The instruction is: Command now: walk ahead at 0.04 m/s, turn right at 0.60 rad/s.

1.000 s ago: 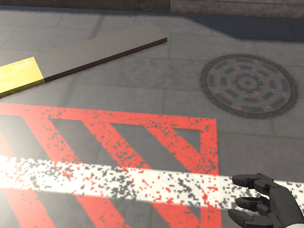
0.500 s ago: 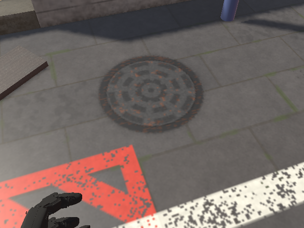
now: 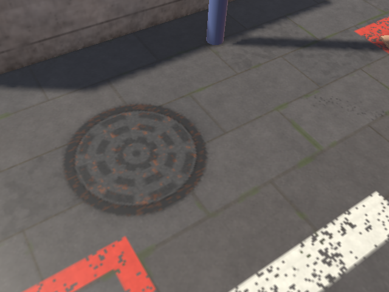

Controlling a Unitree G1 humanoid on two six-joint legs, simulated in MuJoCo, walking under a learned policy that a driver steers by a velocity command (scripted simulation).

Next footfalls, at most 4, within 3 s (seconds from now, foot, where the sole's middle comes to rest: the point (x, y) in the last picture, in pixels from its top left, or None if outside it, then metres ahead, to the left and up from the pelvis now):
0.30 right None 0.02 -0.14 -0.76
0.76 left None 0.16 0.04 -0.76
1.24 right None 0.26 -0.37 -0.76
1.72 left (331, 261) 0.60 -0.48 -0.76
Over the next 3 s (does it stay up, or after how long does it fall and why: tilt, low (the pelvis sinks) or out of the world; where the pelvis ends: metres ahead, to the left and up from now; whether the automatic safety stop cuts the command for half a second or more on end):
stays up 0.96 -0.77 0.02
